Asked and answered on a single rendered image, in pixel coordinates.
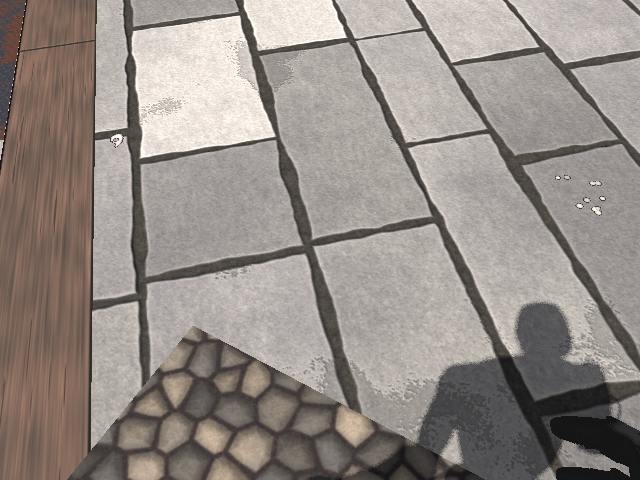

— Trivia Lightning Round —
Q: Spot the right robot hand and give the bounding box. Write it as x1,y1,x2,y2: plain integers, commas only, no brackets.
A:
550,416,640,480

